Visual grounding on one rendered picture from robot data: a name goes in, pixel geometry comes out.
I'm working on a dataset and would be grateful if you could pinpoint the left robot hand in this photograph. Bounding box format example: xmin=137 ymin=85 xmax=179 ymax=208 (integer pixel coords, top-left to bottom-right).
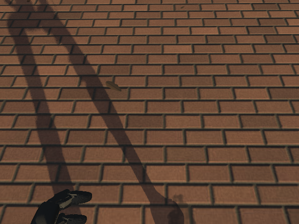
xmin=31 ymin=189 xmax=93 ymax=224

